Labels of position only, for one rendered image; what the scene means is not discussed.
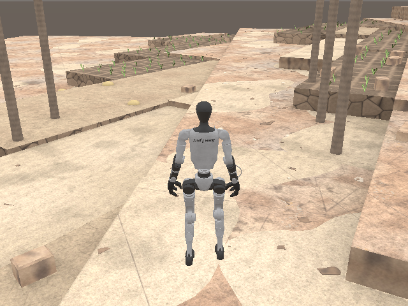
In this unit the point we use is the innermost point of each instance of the right robot thigh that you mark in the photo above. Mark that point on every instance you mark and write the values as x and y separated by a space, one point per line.
219 186

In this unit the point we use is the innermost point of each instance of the left robot hand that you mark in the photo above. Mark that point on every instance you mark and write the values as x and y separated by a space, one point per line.
171 187

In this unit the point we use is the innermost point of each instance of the right robot hand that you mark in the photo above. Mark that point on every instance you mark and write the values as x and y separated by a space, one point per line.
235 187

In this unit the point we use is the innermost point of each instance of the robot left upper arm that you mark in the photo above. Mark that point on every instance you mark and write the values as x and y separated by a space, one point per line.
181 145

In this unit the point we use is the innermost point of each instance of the robot right upper arm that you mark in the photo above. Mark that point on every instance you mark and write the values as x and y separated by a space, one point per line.
226 146

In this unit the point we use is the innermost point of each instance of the right robot forearm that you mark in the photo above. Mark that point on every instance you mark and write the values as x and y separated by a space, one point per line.
232 172

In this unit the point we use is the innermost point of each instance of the left robot forearm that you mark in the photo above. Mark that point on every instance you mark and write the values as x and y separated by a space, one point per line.
174 171

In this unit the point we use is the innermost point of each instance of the robot head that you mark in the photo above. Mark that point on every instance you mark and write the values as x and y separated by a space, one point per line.
203 110

